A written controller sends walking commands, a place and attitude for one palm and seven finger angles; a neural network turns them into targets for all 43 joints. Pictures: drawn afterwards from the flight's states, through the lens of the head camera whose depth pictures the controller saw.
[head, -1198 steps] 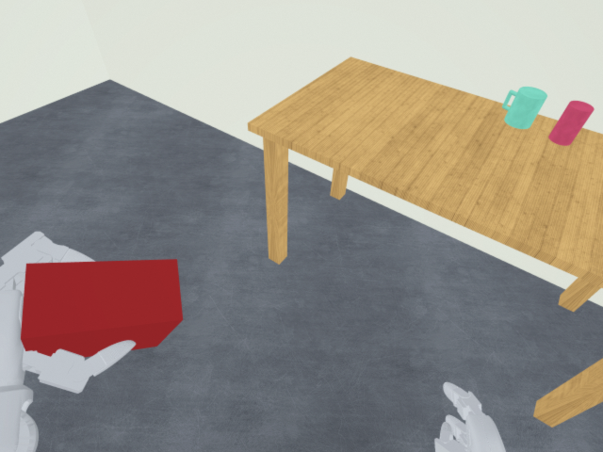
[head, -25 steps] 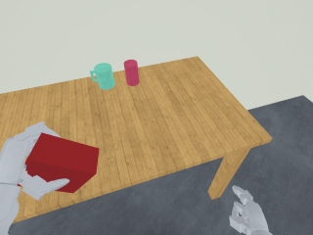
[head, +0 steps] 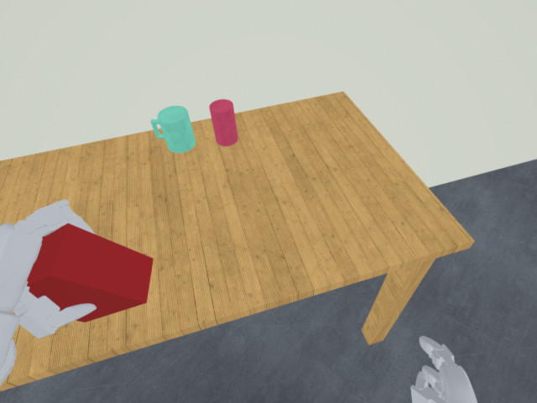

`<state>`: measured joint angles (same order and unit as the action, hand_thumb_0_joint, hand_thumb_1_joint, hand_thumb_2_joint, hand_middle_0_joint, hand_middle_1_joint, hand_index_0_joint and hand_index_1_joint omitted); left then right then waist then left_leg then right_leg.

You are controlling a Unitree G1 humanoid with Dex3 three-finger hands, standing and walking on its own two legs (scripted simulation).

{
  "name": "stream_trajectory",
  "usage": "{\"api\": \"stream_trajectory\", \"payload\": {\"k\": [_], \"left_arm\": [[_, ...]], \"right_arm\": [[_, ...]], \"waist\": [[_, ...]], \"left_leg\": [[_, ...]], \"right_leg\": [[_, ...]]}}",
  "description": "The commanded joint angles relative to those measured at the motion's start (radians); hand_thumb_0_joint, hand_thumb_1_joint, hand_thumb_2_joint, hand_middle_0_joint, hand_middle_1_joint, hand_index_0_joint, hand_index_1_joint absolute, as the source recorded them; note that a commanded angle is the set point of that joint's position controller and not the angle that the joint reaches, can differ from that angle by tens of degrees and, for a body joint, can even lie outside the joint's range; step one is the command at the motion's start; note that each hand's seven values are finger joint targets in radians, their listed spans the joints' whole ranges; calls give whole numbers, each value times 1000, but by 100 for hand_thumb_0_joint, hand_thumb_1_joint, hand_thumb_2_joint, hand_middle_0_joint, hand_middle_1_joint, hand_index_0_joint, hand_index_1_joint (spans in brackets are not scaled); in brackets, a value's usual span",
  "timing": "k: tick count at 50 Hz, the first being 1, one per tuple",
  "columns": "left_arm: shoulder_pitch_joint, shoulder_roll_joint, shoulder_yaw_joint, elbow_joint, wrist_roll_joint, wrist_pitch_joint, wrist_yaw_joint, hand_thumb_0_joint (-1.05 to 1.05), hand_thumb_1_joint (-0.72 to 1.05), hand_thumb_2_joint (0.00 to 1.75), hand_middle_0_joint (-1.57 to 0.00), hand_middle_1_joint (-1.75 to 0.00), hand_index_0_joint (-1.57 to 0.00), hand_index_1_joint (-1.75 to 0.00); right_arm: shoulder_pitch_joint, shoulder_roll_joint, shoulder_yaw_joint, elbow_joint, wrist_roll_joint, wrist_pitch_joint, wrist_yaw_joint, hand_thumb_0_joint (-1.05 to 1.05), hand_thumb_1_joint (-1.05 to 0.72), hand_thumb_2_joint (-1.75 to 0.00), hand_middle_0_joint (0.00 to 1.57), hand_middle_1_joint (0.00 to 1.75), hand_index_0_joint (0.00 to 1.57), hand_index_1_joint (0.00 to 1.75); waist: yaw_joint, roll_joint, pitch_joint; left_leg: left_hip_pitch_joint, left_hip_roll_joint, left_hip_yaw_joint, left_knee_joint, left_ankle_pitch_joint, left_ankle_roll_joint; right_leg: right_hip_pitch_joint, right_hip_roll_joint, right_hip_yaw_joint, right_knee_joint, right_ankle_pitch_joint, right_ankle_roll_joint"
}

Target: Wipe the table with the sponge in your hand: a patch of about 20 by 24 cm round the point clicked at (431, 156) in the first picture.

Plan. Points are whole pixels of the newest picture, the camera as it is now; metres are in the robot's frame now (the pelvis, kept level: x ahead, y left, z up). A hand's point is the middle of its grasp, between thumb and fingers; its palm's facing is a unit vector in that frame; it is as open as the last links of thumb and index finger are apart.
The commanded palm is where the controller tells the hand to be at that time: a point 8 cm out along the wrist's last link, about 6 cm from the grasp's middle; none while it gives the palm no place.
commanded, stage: turn the palm down, sponge in hand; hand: left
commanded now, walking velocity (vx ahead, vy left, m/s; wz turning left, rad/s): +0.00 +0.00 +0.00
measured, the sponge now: (92, 283) +0.23 +0.26 +0.10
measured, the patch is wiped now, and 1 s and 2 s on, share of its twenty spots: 0.00 0.00 0.00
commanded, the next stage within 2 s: move the sponge above the wiping area in 1.34 s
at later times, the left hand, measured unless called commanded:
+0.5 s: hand (18, 264) +0.23 +0.35 +0.13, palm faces +0.19 -0.25 -0.95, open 10.2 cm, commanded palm +0.20 +0.33 +0.18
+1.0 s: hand (34, 270) +0.23 +0.34 +0.11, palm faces +0.00 -0.09 -1.00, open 10.2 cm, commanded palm +0.20 +0.33 +0.17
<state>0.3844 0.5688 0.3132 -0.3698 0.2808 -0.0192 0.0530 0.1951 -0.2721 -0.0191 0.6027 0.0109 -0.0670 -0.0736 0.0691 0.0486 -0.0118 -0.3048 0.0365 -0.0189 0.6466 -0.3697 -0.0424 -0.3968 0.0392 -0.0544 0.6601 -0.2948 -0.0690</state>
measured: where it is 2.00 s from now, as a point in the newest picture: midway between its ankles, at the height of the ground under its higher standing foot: outside the picture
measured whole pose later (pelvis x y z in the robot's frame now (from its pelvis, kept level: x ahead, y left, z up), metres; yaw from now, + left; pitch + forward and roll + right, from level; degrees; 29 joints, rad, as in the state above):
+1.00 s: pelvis +0.01 +0.04 +0.02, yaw +1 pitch -2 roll +0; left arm 0.15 0.50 -0.03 -0.17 0.89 0.41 -0.02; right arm 0.02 -0.27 0.05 0.67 0.03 0.03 -0.04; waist 0.12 0.11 0.00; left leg -0.11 -0.02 -0.01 0.41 -0.27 0.02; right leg -0.18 -0.01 -0.04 0.41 -0.19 -0.01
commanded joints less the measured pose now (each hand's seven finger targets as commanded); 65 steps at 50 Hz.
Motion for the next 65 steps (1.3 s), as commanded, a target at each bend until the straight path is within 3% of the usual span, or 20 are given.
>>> {"api": "stream_trajectory", "payload": {"k": [1, 4, 10, 17, 18, 23, 28, 36, 37, 38, 42, 43, 48, 52, 53, 57, 58, 62, 63, 65], "left_arm": [[-101, 251, 167, -126, 67, 66, 97, 0, 10, 130, -120, -160, -120, -160], [-176, 252, 106, -119, 123, 117, 85, 0, 10, 130, -120, -160, -120, -160], [-227, 227, -3, -210, 218, 110, 40, 0, 10, 130, -120, -160, -120, -160], [-175, 279, 88, -128, 332, 201, 83, 0, 10, 130, -120, -160, -120, -160], [-207, 213, 16, -133, 342, 225, 77, 0, 10, 130, -120, -160, -120, -160], [-281, 151, -102, -87, 390, 333, 37, 0, 10, 130, -120, -160, -120, -160], [-372, 125, -207, -154, 476, 317, -28, 0, 10, 130, -120, -160, -120, -160], [-409, 235, -87, -92, 609, 258, 28, 0, 10, 130, -120, -160, -120, -160], [-402, 261, -47, -79, 616, 278, 40, 0, 10, 130, -120, -160, -120, -160], [-421, 192, -108, -81, 613, 288, 44, 0, 10, 130, -120, -160, -120, -160], [-395, 156, -152, 6, 611, 369, 33, 0, 10, 130, -120, -160, -120, -160], [-398, 87, -233, 3, 607, 385, 17, 0, 10, 130, -120, -160, -120, -160], [-406, 88, -289, -6, 638, 415, -56, 0, 10, 130, -120, -160, -120, -160], [-436, 247, -131, -74, 668, 340, -48, 0, 10, 130, -120, -160, -120, -160], [-430, 183, -178, -81, 665, 319, -40, 0, 10, 130, -120, -160, -120, -160], [-424, 245, -83, -28, 675, 292, 18, 0, 10, 130, -120, -160, -120, -160], [-447, 174, -147, -31, 673, 295, 26, 0, 10, 130, -120, -160, -120, -160], [-427, 150, -169, 32, 647, 358, 36, 0, 10, 130, -120, -160, -120, -160], [-420, 86, -231, 15, 636, 366, 28, 0, 10, 130, -120, -160, -120, -160], [-428, 108, -246, 25, 638, 387, 7, 0, 10, 130, -120, -160, -120, -160]], "right_arm": [[-95, -110, -34, -175, 5, -31, -19, 0, -90, -90, 20, 30, 20, 30], [-110, -111, -23, -182, 13, -28, -38, 0, -90, -90, 20, 30, 20, 30], [-158, -94, -1, -190, 11, -40, -61, 0, -90, -90, 20, 30, 20, 30], [-202, -83, 14, -169, 10, -20, -35, 0, -90, -90, 20, 30, 20, 30], [-200, -78, 18, -175, 9, -8, -30, 0, -90, -90, 20, 30, 20, 30], [-246, -82, 32, -175, 21, 22, -18, 0, -90, -90, 20, 30, 20, 30], [-274, -76, 39, -175, 18, 14, -18, 0, -90, -90, 20, 30, 20, 30], [-273, -77, 27, -110, -8, 31, -3, 0, -90, -90, 20, 30, 20, 30], [-314, -78, 33, -104, -3, 31, 3, 0, -90, -90, 20, 30, 20, 30], [-302, -68, 32, -106, 0, 32, 7, 0, -90, -90, 20, 30, 20, 30], [-369, -78, 36, -98, 17, 41, 18, 0, -90, -90, 20, 30, 20, 30], [-352, -77, 33, -104, 18, 42, 20, 0, -90, -90, 20, 30, 20, 30], [-366, -85, 35, -123, 20, 39, 27, 0, -90, -90, 20, 30, 20, 30], [-381, -83, 34, -112, 2, 33, 20, 0, -90, -90, 20, 30, 20, 30], [-357, -68, 34, -120, 0, 25, 17, 0, -90, -90, 20, 30, 20, 30], [-364, -79, 24, -83, 0, 24, 15, 0, -90, -90, 20, 30, 20, 30], [-357, -71, 23, -87, 3, 21, 17, 0, -90, -90, 20, 30, 20, 30], [-400, -82, 23, -80, 19, 20, 15, 0, -90, -90, 20, 30, 20, 30], [-383, -79, 18, -88, 23, 17, 18, 0, -90, -90, 20, 30, 20, 30], [-392, -88, 20, -88, 23, 20, 15, 0, -90, -90, 20, 30, 20, 30]], "waist": [[8, 6, -160], [-13, -5, -143], [-2, 26, -196], [52, 41, -147], [46, 53, -158], [31, 68, -101], [20, 70, -156], [67, 94, -199], [77, 111, -181], [68, 104, -196], [65, 80, -145], [49, 80, -145], [42, -16, -165], [74, -25, -226], [68, -26, -236], [84, 20, -178], [70, 42, -183], [67, 60, -128], [52, 52, -147], [54, 33, -147]], "left_leg": [[-57, -34, 31, -45, 261, 66], [-33, -37, 26, -62, 236, 78], [60, -34, -5, -112, 260, 85], [52, -19, -35, -176, 364, 55], [55, -15, -22, -184, 384, 52], [77, -6, -41, -229, 368, 47], [134, -8, -66, -251, 350, 68], [161, -2, -105, -268, 542, 41], [151, -9, -107, -273, 520, 42], [162, -10, -85, -264, 555, 43], [162, -25, -85, -285, 491, 45], [157, -25, -71, -288, 463, 51], [149, -48, -58, -286, 416, 84], [194, -55, -69, -274, 440, 90], [191, -57, -49, -267, 456, 93], [203, -57, -65, -271, 443, 78], [200, -53, -48, -270, 447, 77], [189, -61, -51, -285, 399, 70], [184, -55, -35, -282, 399, 74], [177, -63, -42, -293, 391, 76]], "right_leg": [[172, -93, 132, -127, 219, 61], [143, -82, 106, -148, 157, 66], [159, -66, 68, -156, 147, 55], [218, -41, 71, -173, 200, 26], [231, -48, 49, -177, 216, 28], [230, -44, 40, -211, 184, 22], [270, -36, 48, -221, 188, 16], [332, -36, 92, -237, 271, -3], [347, -19, 122, -241, 272, -15], [346, -36, 88, -244, 294, -8], [333, -31, 116, -274, 267, -13], [334, -41, 81, -276, 256, -5], [368, -42, 97, -279, 265, -1], [393, -29, 164, -279, 306, -9], [406, -44, 126, -272, 321, -1], [361, -29, 192, -308, 296, -19], [358, -42, 156, -301, 298, -11], [330, -35, 181, -320, 251, -14], [348, -45, 138, -309, 258, -3], [354, -47, 141, -309, 257, 0]]}}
